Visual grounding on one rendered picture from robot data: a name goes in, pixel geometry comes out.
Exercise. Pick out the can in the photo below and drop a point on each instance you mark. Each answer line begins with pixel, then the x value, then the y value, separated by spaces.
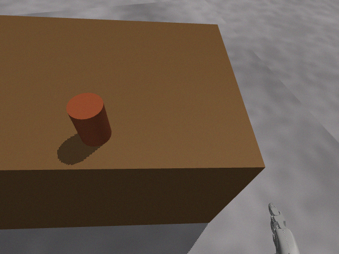
pixel 88 115

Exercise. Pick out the right robot hand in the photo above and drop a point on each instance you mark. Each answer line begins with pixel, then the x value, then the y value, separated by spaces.
pixel 283 238

